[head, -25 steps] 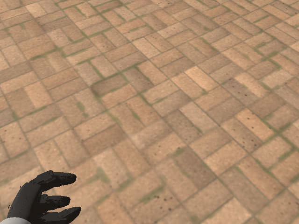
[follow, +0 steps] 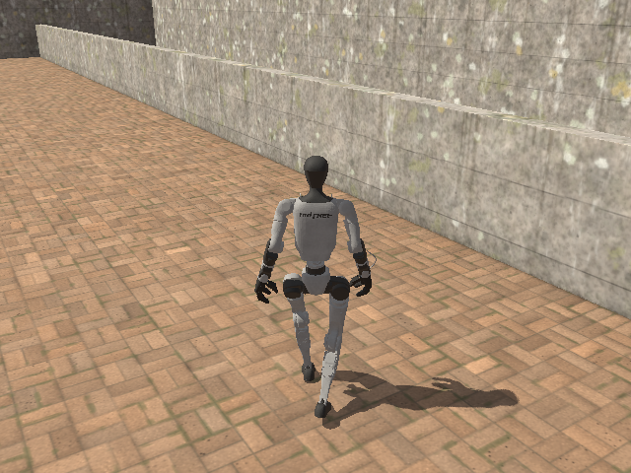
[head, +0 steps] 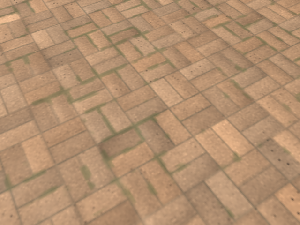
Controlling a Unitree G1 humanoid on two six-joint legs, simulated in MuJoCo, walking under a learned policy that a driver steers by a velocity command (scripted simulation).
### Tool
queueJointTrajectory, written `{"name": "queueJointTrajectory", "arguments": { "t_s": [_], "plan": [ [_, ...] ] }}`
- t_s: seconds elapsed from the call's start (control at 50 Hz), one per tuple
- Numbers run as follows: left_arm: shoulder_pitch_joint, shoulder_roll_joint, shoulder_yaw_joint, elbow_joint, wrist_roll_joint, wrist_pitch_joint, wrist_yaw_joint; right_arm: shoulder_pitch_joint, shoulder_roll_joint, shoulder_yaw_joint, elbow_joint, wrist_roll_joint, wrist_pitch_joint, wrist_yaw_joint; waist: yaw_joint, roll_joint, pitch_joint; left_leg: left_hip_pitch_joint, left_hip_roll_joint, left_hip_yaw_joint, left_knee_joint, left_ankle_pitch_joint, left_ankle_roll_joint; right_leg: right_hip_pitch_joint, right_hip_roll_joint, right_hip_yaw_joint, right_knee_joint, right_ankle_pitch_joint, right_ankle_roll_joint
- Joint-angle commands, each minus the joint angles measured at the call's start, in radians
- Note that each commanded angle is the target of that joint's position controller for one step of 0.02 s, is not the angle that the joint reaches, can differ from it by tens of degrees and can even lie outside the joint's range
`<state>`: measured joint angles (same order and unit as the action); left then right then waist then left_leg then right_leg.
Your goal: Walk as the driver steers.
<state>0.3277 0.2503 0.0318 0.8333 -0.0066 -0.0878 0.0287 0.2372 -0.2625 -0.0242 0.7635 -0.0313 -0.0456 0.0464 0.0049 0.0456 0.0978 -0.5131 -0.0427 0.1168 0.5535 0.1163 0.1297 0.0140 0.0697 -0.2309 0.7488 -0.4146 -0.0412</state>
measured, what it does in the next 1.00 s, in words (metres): walks ahead, turning left: right foot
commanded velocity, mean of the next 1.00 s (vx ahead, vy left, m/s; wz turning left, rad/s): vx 0.16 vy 0.00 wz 0.92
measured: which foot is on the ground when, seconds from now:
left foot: down 0.00-0.60, up 0.62-1.00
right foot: up 0.00-0.58, down 0.60-1.00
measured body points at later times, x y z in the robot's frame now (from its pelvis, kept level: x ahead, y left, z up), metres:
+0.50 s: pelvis +0.15 -0.03 +0.03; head +0.18 +0.00 +0.48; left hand +0.19 +0.29 -0.07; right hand +0.37 -0.28 -0.06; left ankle +0.17 +0.03 -0.71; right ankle +0.28 -0.16 -0.67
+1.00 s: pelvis +0.24 -0.05 +0.04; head +0.26 -0.05 +0.49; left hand +0.03 +0.18 -0.06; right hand +0.56 -0.09 -0.07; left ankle +0.11 +0.04 -0.62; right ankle +0.29 -0.13 -0.71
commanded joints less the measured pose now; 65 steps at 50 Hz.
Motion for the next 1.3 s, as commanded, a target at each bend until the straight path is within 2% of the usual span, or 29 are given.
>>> {"name": "queueJointTrajectory", "arguments": {
  "t_s": [0.02,0.04,0.06,0.08,0.1,0.14,0.2,0.28,0.34,0.44,0.5,0.56,0.58,0.6,0.62,0.64,0.68,0.7,0.74,0.76,0.82,0.88,1.0,1.08,1.2,1.22,1.26,1.28,1.3],
  "plan": [
    [0.004,0.027,0.015,-0.144,0.015,0.019,0.004,0.315,-0.27,-0.091,0.048,0.009,0.011,-0.034,-0.037,0.187,-0.202,0.678,0.245,-0.477,0.057,1.201,0.219,-0.612,0.085,0.139,0.933,-0.202,0.097],
    [0.105,0.06,-0.001,-0.166,0.03,0.022,0.008,0.247,-0.301,-0.108,-0.02,0.023,0.014,-0.037,-0.027,0.126,-0.449,0.794,0.376,-0.721,-0.078,0.984,0.335,-0.68,0.051,0.32,0.968,-0.12,0.087],
    [0.063,0.1,-0.004,-0.16,0.041,0.029,0.007,0.134,-0.245,-0.102,-0.07,0.035,0.032,-0.045,-0.008,-0.019,-0.396,0.666,0.352,-0.755,-0.17,0.549,0.325,-0.665,-0.002,0.345,0.898,-0.041,0.074],
    [-0.011,0.135,0.007,-0.164,0.055,0.04,0.006,0.091,-0.168,-0.081,-0.079,0.038,0.049,-0.051,0.007,-0.123,-0.269,0.51,0.293,-0.704,-0.219,0.242,0.281,-0.67,-0.034,0.334,0.804,-0.031,0.076],
    [-0.075,0.135,0.009,-0.184,0.063,0.055,0.005,0.09,-0.142,-0.072,-0.07,0.038,0.053,-0.051,0.01,-0.16,-0.203,0.41,0.243,-0.653,-0.25,0.149,0.241,-0.657,-0.057,0.333,0.709,-0.031,0.08],
    [-0.109,0.118,0.002,-0.2,0.061,0.1,0.01,0.122,-0.153,-0.075,-0.052,0.033,0.049,-0.048,0.01,-0.136,-0.154,0.274,0.182,-0.566,-0.26,0.195,0.172,-0.573,-0.078,0.32,0.544,-0.01,0.094],
    [-0.125,0.091,-0.01,-0.209,0.051,0.122,0.015,0.115,-0.203,-0.093,-0.059,0.023,0.05,-0.047,0.001,-0.078,-0.202,0.272,0.116,-0.531,-0.222,0.216,0.078,-0.56,-0.078,0.32,0.414,0.058,0.106],
    [-0.215,0.114,-0.002,-0.232,0.04,0.137,0.011,0.098,-0.217,-0.107,-0.081,0.036,0.083,-0.06,-0.04,0.022,-0.199,0.326,0.065,-0.606,-0.252,-0.16,-0.017,-0.631,-0.069,0.356,0.29,0.135,0.119],
    [-0.268,0.128,0.003,-0.235,0.035,0.129,0.01,0.104,-0.22,-0.115,-0.092,0.033,0.098,-0.061,-0.073,0.06,-0.161,0.38,0.057,-0.68,-0.269,-0.335,-0.022,-0.674,-0.057,0.382,0.204,0.147,0.115],
    [-0.299,0.146,0.006,-0.228,0.024,0.098,0.011,0.098,-0.234,-0.123,-0.103,0.018,0.098,-0.055,-0.087,0.089,-0.148,0.434,0.06,-0.761,-0.215,-0.243,0.012,-0.626,-0.017,0.403,0.065,0.111,0.079],
    [-0.283,0.162,0.007,-0.221,0.013,0.082,0.011,0.064,-0.247,-0.125,-0.117,0.011,0.099,-0.046,-0.072,0.1,-0.147,0.388,0.056,-0.804,-0.179,-0.127,0.02,-0.504,0.016,0.403,-0.042,0.083,0.056],
    [-0.209,0.188,0.016,-0.202,0.006,0.073,0.023,-0.004,-0.245,-0.119,-0.136,0.013,0.097,-0.04,-0.022,0.111,-0.134,0.266,0.012,-0.84,-0.17,-0.196,-0.039,-0.271,0.025,0.399,-0.277,0.128,0.051],
    [-0.189,0.198,0.02,-0.196,0.01,0.069,0.033,-0.008,-0.232,-0.114,-0.134,0.022,0.093,-0.04,-0.001,0.062,-0.131,0.197,-0.039,-0.804,-0.124,-0.364,-0.084,-0.157,-0.015,0.408,-0.428,0.216,0.047],
    [-0.221,0.25,0.03,-0.215,0.016,0.071,0.043,0.079,-0.168,-0.097,-0.124,0.03,0.087,-0.044,-0.051,-0.093,-0.181,0.123,-0.123,-0.669,0.015,-0.663,-0.134,-0.035,-0.196,0.548,-0.509,0.157,0.008],
    [-0.246,0.32,0.036,-0.256,0.022,0.083,0.041,0.111,-0.15,-0.094,-0.135,0.037,0.085,-0.051,-0.049,-0.226,-0.209,-0.005,-0.231,-0.409,0.286,-0.756,-0.167,-0.004,-0.439,0.795,-0.547,0.106,-0.091],
    [-0.235,0.29,0.034,-0.236,0.035,0.092,0.033,0.058,-0.265,-0.115,-0.139,-0.001,0.083,-0.049,-0.03,-0.173,-0.168,-0.039,-0.164,-0.332,0.424,-0.68,-0.183,-0.112,-0.446,0.793,-0.539,0.234,-0.159],
    [-0.256,0.198,0.015,-0.233,0.025,0.102,0.022,0.056,-0.258,-0.117,-0.118,-0.007,0.098,-0.029,-0.043,-0.142,-0.113,-0.02,-0.086,-0.288,0.576,-0.557,-0.179,-0.182,-0.329,0.542,-0.481,0.384,-0.138],
    [-0.269,0.191,0.01,-0.245,0.028,0.106,0.022,0.082,-0.24,-0.112,-0.106,0.002,0.109,-0.017,-0.052,-0.163,-0.111,-0.023,-0.081,-0.262,0.645,-0.522,-0.181,-0.189,-0.283,0.462,-0.471,0.419,-0.122],
    [-0.246,0.178,0.006,-0.253,0.032,0.107,0.023,0.082,-0.233,-0.105,-0.102,0.019,0.121,-0.002,-0.04,-0.177,-0.111,-0.046,-0.054,-0.213,0.714,-0.496,-0.19,-0.17,-0.265,0.372,-0.452,0.535,-0.129],
    [-0.22,0.177,0.008,-0.25,0.033,0.106,0.021,0.059,-0.225,-0.1,-0.108,0.023,0.123,0.001,-0.027,-0.175,-0.109,-0.066,-0.038,-0.196,0.702,-0.487,-0.196,-0.143,-0.265,0.347,-0.448,0.55,-0.13],
    [-0.106,0.22,0.032,-0.221,0.038,0.096,0.006,-0.033,-0.228,-0.091,-0.138,0.01,0.126,0.029,0.036,-0.242,-0.113,-0.175,0.027,-0.162,0.62,-0.435,-0.192,-0.029,-0.305,0.405,-0.571,-0.033,-0.095],
    [-0.051,0.241,0.051,-0.199,0.035,0.073,0.001,-0.103,-0.212,-0.087,-0.149,0.006,0.121,0.05,0.058,-0.209,-0.074,-0.252,0.063,-0.156,0.575,-0.402,-0.188,0.024,-0.353,0.419,-0.635,-0.209,-0.073],
    [0.034,0.214,0.062,-0.149,0.034,0.027,-0.008,-0.193,-0.15,-0.073,-0.169,0.003,0.107,0.062,0.07,-0.149,-0.044,-0.338,0.117,-0.142,0.537,-0.33,-0.152,0.076,-0.412,0.312,-0.651,-0.186,-0.065],
    [0.107,0.197,0.061,-0.096,0.045,0.006,-0.017,-0.244,-0.113,-0.054,-0.183,-0.003,0.086,0.063,0.074,-0.128,0.005,-0.344,0.116,-0.17,0.437,-0.299,-0.118,0.05,-0.441,0.261,-0.682,-0.161,-0.093],
    [0.178,0.195,0.053,-0.005,0.053,0.004,-0.019,-0.373,-0.1,-0.022,-0.213,-0.012,0.053,0.069,0.088,-0.125,0.08,-0.189,0.107,-0.065,0.193,-0.361,-0.035,0.008,-0.43,0.072,-0.721,0.057,-0.09],
    [0.189,0.205,0.053,0.013,0.05,0.01,-0.019,-0.376,-0.099,-0.019,-0.214,-0.017,0.05,0.066,0.081,-0.128,0.079,-0.138,0.09,-0.035,0.157,-0.403,-0.017,0.013,-0.432,0.046,-0.702,0.185,-0.094],
    [0.176,0.24,0.054,0.037,0.035,0.017,-0.021,-0.255,-0.116,-0.026,-0.177,-0.022,0.045,0.044,0.003,-0.14,0.0,0.103,-0.004,0.036,0.104,-0.475,0.025,-0.003,-0.416,-0.029,-0.505,0.767,-0.096],
    [0.14,0.256,0.053,0.037,0.021,0.02,-0.024,-0.06,-0.126,-0.039,-0.116,-0.023,0.035,0.03,-0.108,-0.123,-0.1,0.359,-0.061,0.052,0.048,-0.416,0.044,-0.079,-0.388,-0.079,-0.259,1.021,-0.095],
    [0.118,0.247,0.045,0.019,0.018,0.018,-0.031,0.177,-0.176,-0.067,-0.031,-0.028,0.027,0.011,-0.218,-0.065,-0.241,0.705,-0.058,-0.021,0.025,-0.451,0.054,-0.284,-0.333,-0.09,0.056,0.921,-0.079]
  ]
}}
